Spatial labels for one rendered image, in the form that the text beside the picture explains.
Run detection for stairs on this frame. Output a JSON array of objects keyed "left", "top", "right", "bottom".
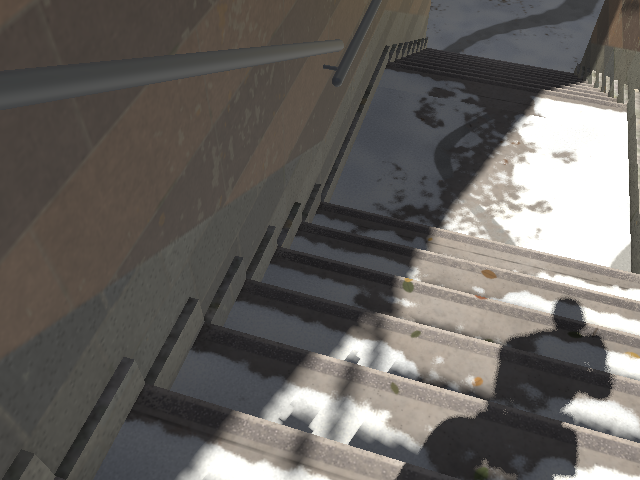
[
  {"left": 394, "top": 48, "right": 617, "bottom": 102},
  {"left": 54, "top": 201, "right": 640, "bottom": 480}
]

